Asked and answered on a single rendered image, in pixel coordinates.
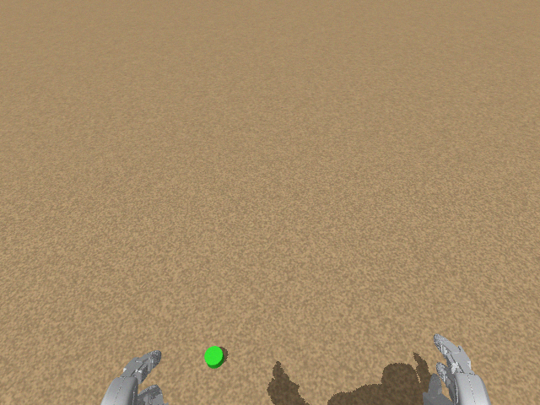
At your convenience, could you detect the left robot hand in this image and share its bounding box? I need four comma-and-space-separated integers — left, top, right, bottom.
100, 350, 169, 405

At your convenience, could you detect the right robot hand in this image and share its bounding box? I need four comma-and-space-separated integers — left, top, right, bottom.
423, 333, 491, 405

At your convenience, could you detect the tin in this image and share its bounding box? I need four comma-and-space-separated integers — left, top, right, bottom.
204, 346, 224, 369

